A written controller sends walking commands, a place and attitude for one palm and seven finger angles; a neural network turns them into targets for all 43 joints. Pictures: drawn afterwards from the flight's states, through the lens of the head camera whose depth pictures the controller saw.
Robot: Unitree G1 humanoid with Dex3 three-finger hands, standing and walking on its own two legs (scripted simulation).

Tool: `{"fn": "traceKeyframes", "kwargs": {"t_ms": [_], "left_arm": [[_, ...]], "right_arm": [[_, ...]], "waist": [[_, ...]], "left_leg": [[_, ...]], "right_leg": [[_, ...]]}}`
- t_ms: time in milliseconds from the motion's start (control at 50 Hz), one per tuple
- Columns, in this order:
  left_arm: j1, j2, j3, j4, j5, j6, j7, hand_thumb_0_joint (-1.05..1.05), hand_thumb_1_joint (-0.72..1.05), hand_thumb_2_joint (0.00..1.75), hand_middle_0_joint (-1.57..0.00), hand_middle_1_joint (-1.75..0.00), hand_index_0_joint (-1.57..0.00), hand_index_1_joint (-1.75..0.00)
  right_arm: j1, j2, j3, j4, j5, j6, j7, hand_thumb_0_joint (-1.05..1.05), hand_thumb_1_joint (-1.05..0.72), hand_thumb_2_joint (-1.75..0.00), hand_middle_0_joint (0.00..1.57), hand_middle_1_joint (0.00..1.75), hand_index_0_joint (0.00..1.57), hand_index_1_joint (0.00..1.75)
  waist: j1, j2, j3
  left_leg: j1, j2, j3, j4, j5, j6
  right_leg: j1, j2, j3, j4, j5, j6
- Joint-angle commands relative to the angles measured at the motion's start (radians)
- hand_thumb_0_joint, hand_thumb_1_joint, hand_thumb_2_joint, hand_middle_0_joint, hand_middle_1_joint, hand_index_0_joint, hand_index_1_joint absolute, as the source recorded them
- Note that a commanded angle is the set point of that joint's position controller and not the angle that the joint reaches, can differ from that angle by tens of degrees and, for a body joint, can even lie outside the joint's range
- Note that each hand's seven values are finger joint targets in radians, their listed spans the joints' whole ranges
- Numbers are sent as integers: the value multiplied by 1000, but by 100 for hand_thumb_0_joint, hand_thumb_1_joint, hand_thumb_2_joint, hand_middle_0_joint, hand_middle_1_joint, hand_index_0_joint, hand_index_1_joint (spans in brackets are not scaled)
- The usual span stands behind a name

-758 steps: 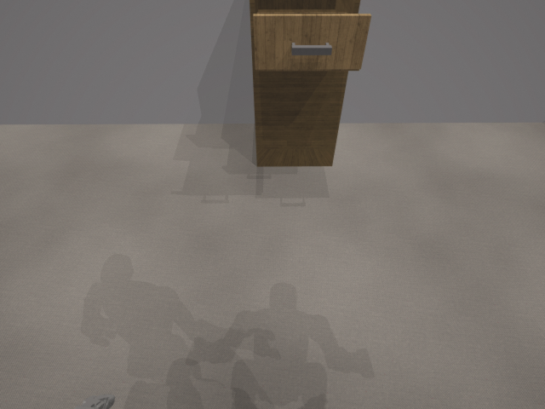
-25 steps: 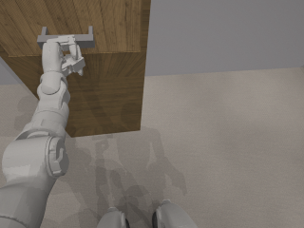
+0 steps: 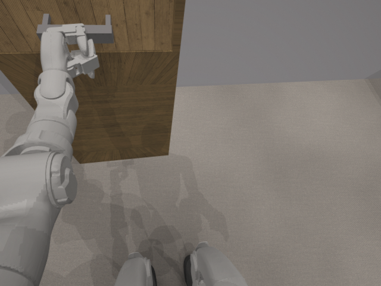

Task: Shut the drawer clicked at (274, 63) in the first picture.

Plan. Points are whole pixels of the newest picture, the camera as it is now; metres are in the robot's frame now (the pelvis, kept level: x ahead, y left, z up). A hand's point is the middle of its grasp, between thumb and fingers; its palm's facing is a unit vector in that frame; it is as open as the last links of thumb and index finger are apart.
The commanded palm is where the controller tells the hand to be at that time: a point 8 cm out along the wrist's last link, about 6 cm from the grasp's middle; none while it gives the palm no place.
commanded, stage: pull the fist back off the drawer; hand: left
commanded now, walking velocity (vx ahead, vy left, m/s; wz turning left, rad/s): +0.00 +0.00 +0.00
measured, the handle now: (77, 26) +0.64 +0.14 +0.10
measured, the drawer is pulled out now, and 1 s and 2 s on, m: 0.00 0.00 0.00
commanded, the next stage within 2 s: draw the hand back to the body in 0.50 s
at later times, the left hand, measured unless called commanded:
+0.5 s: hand (90, 67) +0.53 +0.11 +0.09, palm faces +0.03 -1.00 -0.03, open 3.3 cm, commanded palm +0.50 +0.16 +0.10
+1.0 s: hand (60, 98) +0.42 +0.14 +0.14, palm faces +0.03 -1.00 -0.05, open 3.3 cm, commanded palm +0.39 +0.19 +0.15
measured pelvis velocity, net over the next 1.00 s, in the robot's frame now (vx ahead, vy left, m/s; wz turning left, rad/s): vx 0.05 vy -0.02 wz -0.01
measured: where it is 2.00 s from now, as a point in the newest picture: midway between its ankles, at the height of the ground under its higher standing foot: outside the picture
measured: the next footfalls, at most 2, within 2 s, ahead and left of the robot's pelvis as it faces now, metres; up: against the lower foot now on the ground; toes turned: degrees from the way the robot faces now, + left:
none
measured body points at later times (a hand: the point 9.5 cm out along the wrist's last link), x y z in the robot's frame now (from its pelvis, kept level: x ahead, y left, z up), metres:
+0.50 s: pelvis +0.04 -0.01 +0.02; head +0.15 +0.00 +0.46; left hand +0.53 +0.17 +0.09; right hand +0.02 -0.26 -0.10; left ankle +0.03 +0.08 -0.67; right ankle +0.03 -0.11 -0.67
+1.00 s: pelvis +0.05 -0.02 +0.05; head +0.09 -0.03 +0.50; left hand +0.42 +0.20 +0.15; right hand +0.16 -0.27 -0.06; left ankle +0.03 +0.08 -0.67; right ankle +0.03 -0.11 -0.67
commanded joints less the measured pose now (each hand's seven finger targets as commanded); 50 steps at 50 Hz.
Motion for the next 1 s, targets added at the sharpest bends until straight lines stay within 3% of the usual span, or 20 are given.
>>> {"fn": "traceKeyframes", "kwargs": {"t_ms": [0,20,40,80,200,260,300,380,420,460,500,580,640,680,720,780,800,860,940,980], "left_arm": [[-602,181,37,-283,-32,-71,18,0,90,90,-140,-160,-140,-160],[-580,188,50,-301,-37,-77,15,0,90,90,-140,-160,-140,-160],[-568,154,25,-313,-35,-81,11,0,90,90,-140,-160,-140,-160],[-508,144,33,-304,-46,-77,9,0,90,90,-140,-160,-140,-160],[-351,112,41,-360,-51,-89,16,0,90,90,-140,-160,-140,-160],[-237,139,74,-361,-52,-81,10,0,90,90,-140,-160,-140,-160],[-182,104,56,-386,-55,-76,1,0,90,90,-140,-160,-140,-160],[-91,67,50,-511,-83,-93,-18,0,90,90,-140,-160,-140,-160],[-86,13,13,-587,-101,-104,-23,0,90,90,-140,-160,-140,-160],[-99,14,8,-579,-104,-103,-24,0,90,90,-140,-160,-140,-160],[-92,-30,-22,-572,-108,-96,-28,0,90,90,-140,-160,-140,-160],[-113,-43,-51,-563,-97,-93,-33,0,90,90,-140,-160,-140,-160],[57,-10,-13,-691,-117,-82,-43,0,90,90,-140,-160,-140,-160],[172,5,5,-801,-144,-62,-51,0,90,90,-140,-160,-140,-160],[289,-14,-5,-845,-168,-25,-64,0,90,90,-140,-160,-140,-160],[396,-17,-9,-914,-189,39,-76,0,90,90,-140,-160,-140,-160],[419,-46,-35,-934,-195,58,-82,0,90,90,-140,-160,-140,-160],[461,-53,-49,-1046,-209,77,-92,0,90,90,-140,-160,-140,-160],[557,-83,-88,-1200,-227,90,-123,0,90,90,-140,-160,-140,-160],[607,-74,-82,-1239,-241,110,-138,0,90,90,-140,-160,-140,-160]], "right_arm": [[197,-192,-70,-33,1,-6,0,0,-90,-90,20,30,20,30],[201,-192,-71,-37,0,-3,2,0,-90,-90,20,30,20,30],[194,-189,-72,-41,2,-1,5,0,-90,-90,20,30,20,30],[186,-188,-74,-42,4,4,10,0,-90,-90,20,30,20,30],[173,-180,-86,-62,10,24,22,0,-90,-90,20,30,20,30],[171,-174,-87,-82,17,41,22,0,-90,-90,20,30,20,30],[158,-164,-90,-98,23,51,22,0,-90,-90,20,30,20,30],[143,-150,-101,-121,30,67,25,0,-90,-90,20,30,20,30],[129,-141,-104,-125,34,69,25,0,-90,-90,20,30,20,30],[124,-140,-109,-101,40,71,21,0,-90,-90,20,30,20,30],[116,-135,-112,-94,43,70,20,0,-90,-90,20,30,20,30],[97,-131,-111,-77,47,68,13,0,-90,-90,20,30,20,30],[75,-132,-116,-119,56,67,14,0,-90,-90,20,30,20,30],[47,-125,-113,-152,65,62,13,0,-90,-90,20,30,20,30],[27,-120,-110,-178,76,57,10,0,-90,-90,20,30,20,30],[-18,-117,-107,-207,93,55,1,0,-90,-90,20,30,20,30],[-38,-115,-102,-218,99,52,-2,0,-90,-90,20,30,20,30],[-80,-109,-97,-230,106,36,-16,0,-90,-90,20,30,20,30],[-133,-97,-87,-243,111,2,-27,0,-90,-90,20,30,20,30],[-157,-101,-85,-245,113,-14,-34,0,-90,-90,20,30,20,30]], "waist": [[-45,146,-487],[-31,155,-507],[-25,166,-512],[-11,137,-472],[35,85,-468],[69,39,-456],[78,28,-444],[110,31,-491],[108,54,-512],[94,35,-464],[83,3,-431],[81,57,-425],[151,106,-556],[186,83,-598],[196,8,-558],[201,-90,-428],[196,-87,-379],[200,-55,-326],[212,39,-325],[215,10,-299]], "left_leg": [[478,17,-123,-149,143,-19],[503,19,-127,-150,171,-23],[521,20,-131,-155,179,-27],[499,20,-117,-161,173,-26],[504,19,-89,-168,237,-24],[458,8,-57,-176,286,-20],[450,4,-37,-177,309,-17],[512,4,-25,-178,434,-21],[565,5,-24,-171,499,-21],[560,9,-28,-167,497,-21],[547,5,-23,-168,482,-17],[581,7,-33,-160,512,-24],[688,8,-34,-174,651,-29],[709,7,-27,-194,701,-28],[668,5,-11,-219,700,-19],[582,-6,21,-268,571,-6],[567,-12,28,-286,511,-5],[615,-11,25,-318,484,-4],[702,-11,16,-342,502,-8],[709,-10,8,-360,452,-8]], "right_leg": [[84,22,65,-135,70,3],[92,22,60,-128,87,-1],[87,23,59,-128,88,0],[103,24,59,-139,86,0],[164,30,59,-144,131,-1],[262,30,69,-146,205,-1],[296,29,74,-152,252,1],[363,30,76,-143,381,1],[363,30,78,-142,429,1],[346,30,80,-148,433,6],[349,28,81,-154,442,10],[310,19,80,-144,435,8],[398,18,81,-145,506,2],[494,17,83,-159,576,4],[575,14,85,-177,645,7],[656,8,90,-222,688,20],[658,7,90,-239,664,22],[654,5,90,-272,609,18],[662,1,89,-295,580,11],[660,1,85,-315,535,12]]}}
